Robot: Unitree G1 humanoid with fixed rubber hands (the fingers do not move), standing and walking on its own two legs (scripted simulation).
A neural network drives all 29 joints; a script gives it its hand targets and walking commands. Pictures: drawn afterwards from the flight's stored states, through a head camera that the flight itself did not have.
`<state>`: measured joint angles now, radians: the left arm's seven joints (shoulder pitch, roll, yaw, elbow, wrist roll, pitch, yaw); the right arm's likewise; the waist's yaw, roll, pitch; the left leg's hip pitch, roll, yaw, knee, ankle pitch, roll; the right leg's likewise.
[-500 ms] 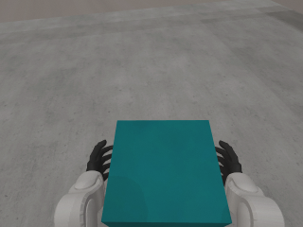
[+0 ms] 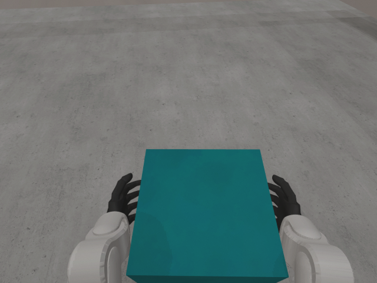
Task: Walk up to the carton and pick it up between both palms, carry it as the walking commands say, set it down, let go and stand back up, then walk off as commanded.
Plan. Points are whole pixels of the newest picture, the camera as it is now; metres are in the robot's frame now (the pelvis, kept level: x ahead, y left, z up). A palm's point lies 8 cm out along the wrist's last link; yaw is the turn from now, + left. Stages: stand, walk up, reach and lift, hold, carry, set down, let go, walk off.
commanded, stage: carry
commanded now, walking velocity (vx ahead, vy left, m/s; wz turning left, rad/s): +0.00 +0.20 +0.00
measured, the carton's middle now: (201, 229) +0.25 +0.00 +0.02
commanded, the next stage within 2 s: none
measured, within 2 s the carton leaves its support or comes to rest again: neither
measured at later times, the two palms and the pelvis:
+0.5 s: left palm (23, 239) +0.20 +0.31 +0.08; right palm (199, 240) +0.20 +0.01 +0.09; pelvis -0.04 +0.15 +0.00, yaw +0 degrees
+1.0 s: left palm out of the picture +0.17 +0.45 +0.09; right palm (103, 268) +0.16 +0.15 +0.10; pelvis -0.08 +0.31 +0.00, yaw -1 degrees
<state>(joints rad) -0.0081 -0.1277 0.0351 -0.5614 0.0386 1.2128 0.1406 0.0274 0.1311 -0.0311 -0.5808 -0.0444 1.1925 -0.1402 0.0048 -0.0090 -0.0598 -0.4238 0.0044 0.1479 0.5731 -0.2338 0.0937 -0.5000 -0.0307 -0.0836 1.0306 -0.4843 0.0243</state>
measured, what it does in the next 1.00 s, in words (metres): steps to the left: right foot, then left foot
